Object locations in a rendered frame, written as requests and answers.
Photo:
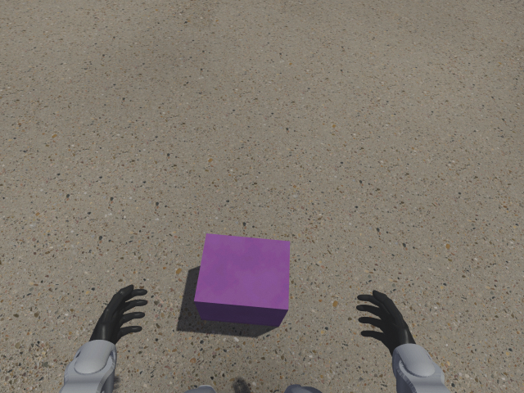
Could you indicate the robot left hand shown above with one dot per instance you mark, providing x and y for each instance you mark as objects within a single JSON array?
[{"x": 112, "y": 318}]

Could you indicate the left robot forearm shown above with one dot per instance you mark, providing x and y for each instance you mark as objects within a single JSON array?
[{"x": 92, "y": 370}]

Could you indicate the right robot forearm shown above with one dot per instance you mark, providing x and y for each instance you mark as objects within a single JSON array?
[{"x": 415, "y": 372}]

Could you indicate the robot right hand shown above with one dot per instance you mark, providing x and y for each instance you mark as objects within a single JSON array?
[{"x": 391, "y": 322}]

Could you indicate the carton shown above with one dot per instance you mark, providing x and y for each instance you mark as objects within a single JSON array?
[{"x": 243, "y": 280}]

